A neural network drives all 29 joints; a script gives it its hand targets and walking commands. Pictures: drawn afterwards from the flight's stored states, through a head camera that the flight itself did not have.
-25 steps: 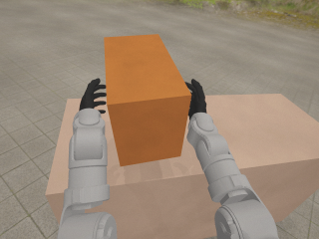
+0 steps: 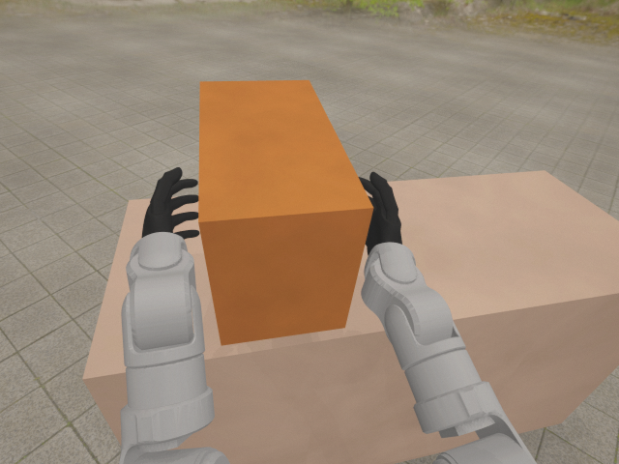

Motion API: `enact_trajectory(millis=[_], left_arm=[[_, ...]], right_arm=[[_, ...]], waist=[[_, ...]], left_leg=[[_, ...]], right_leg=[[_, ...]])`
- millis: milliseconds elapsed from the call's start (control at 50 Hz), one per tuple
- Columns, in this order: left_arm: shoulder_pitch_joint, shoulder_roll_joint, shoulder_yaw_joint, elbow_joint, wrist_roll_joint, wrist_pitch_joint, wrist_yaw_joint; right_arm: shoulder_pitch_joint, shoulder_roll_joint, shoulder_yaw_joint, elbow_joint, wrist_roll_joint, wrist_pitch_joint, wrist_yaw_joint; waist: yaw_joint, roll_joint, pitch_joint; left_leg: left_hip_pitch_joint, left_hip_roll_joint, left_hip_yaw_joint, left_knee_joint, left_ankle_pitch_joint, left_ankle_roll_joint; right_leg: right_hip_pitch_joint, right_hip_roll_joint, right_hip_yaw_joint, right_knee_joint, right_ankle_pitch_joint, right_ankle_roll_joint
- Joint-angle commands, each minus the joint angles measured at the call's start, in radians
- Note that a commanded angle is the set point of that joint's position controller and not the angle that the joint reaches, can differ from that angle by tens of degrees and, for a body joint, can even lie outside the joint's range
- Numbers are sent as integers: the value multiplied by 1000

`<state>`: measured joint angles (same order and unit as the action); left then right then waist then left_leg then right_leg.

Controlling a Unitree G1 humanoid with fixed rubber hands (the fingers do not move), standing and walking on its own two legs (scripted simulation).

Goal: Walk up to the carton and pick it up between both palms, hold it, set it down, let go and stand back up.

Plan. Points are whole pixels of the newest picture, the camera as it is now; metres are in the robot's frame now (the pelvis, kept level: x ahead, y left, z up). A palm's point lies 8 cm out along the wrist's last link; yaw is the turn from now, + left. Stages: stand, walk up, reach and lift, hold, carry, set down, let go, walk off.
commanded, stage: set down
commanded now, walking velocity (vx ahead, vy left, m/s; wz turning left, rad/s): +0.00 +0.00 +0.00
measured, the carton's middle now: (269, 199) +0.44 +0.03 +0.18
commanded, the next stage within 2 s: none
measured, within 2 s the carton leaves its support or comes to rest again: neither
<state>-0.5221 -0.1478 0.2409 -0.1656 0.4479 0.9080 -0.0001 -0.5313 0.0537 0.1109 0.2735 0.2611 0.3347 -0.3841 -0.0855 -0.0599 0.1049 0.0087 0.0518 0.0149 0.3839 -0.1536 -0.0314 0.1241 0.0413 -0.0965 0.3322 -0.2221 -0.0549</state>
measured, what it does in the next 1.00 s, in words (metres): stands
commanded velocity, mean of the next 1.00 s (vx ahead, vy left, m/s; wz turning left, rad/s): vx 0.00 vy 0.00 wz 0.00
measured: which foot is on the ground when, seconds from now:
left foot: down 0.00-1.00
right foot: down 0.00-1.00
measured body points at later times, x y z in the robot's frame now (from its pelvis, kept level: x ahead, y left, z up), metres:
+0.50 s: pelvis -0.03 -0.01 +0.00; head -0.09 +0.04 +0.44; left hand +0.32 +0.19 +0.15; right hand +0.37 -0.06 +0.20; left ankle +0.05 +0.14 -0.74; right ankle +0.00 -0.08 -0.74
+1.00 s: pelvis +0.03 -0.01 +0.00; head -0.01 +0.02 +0.45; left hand +0.37 +0.17 +0.14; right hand +0.43 -0.08 +0.16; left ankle +0.05 +0.14 -0.74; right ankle +0.00 -0.08 -0.74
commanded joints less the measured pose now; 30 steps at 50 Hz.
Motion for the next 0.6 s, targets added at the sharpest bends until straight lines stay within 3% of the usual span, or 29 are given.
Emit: enact_trajectory(millis=[0, 20, 40, 60, 80, 100, 120, 160, 200, 240, 300, 360, 400, 480, 500, 580], left_arm=[[-724, -396, -449, -97, -226, -130, -219], [-735, -375, -404, -49, -210, -132, -232], [-737, -361, -343, 3, -181, -133, -247], [-755, -343, -284, 79, -145, -135, -263], [-771, -349, -246, 144, -117, -137, -275], [-763, -349, -200, 246, -85, -146, -292], [-751, -356, -161, 325, -61, -160, -306], [-715, -381, -117, 387, -43, -201, -325], [-728, -382, -107, 387, -43, -247, -336], [-755, -396, -130, 322, -49, -299, -328], [-910, -418, -179, 263, -87, -391, -288], [-1078, -443, -182, 263, -99, -481, -234], [-1149, -462, -200, 253, -111, -520, -194], [-1122, -521, -268, 278, -117, -535, -120], [-1101, -530, -266, 298, -116, -526, -108], [-1004, -512, -242, 371, -90, -490, -91]], right_arm=[[-989, 560, 464, -365, 103, -93, 157], [-988, 558, 422, -294, 79, -87, 153], [-970, 549, 373, -219, 44, -80, 152], [-963, 538, 300, -129, -1, -78, 157], [-947, 523, 230, -28, -45, -80, 168], [-913, 521, 154, 66, -97, -88, 189], [-895, 515, 72, 145, -138, -106, 212], [-881, 484, -14, 203, -205, -157, 247], [-853, 451, -83, 263, -262, -204, 269], [-828, 399, -129, 297, -305, -260, 290], [-883, 422, -166, 352, -355, -341, 329], [-982, 480, -183, 400, -407, -401, 360], [-1000, 505, -192, 439, -431, -430, 380], [-1002, 479, -230, 525, -428, -471, 403], [-999, 474, -227, 546, -427, -475, 403], [-984, 445, -260, 595, -427, -472, 409]], waist=[[62, 17, -583], [38, 12, -514], [37, 4, -440], [30, -6, -347], [21, 9, -255], [33, 13, -159], [36, 27, -106], [52, 51, -120], [28, 78, -112], [8, 106, -166], [3, 97, -285], [39, 43, -381], [53, 58, -453], [38, 152, -548], [42, 153, -550], [33, 131, -487]], left_leg=[[31, -59, 17, -53, 140, 57], [17, -60, 26, -70, 73, 62], [16, -41, 32, -102, -2, 74], [23, -27, 34, -132, -91, 88], [34, -15, 41, -154, -150, 94], [30, -3, 47, -168, -202, 105], [24, -6, 61, -165, -230, 106], [15, -8, 71, -179, -192, 108], [-8, -23, 79, -183, -167, 98], [46, -16, 76, -171, -95, 69], [86, -16, 82, -164, -129, 60], [60, -29, 92, -150, -197, 75], [66, -33, 96, -150, -192, 67], [190, -19, 74, -117, -53, 22], [207, -17, 82, -102, -1, 21], [175, -23, 90, -100, 2, 32]], right_leg=[[124, -107, 93, -37, 577, 160], [87, -113, 89, -54, 489, 167], [35, -131, 99, -88, 360, 170], [-55, -140, 100, -133, 149, 163], [-137, -132, 72, -161, -48, 147], [-215, -134, 64, -194, -258, 119], [-247, -136, 59, -201, -343, 106], [-219, -114, 34, -177, -295, 97], [-171, -96, 7, -138, -196, 108], [-154, -73, -14, -126, -113, 95], [-170, -77, -27, -119, -143, 93], [-173, -89, -30, -114, -210, 100], [-150, -84, -38, -100, -176, 101], [-172, -68, -75, -70, -42, 79], [-178, -60, -78, -71, -20, 74], [-184, -62, -75, -76, -15, 63]])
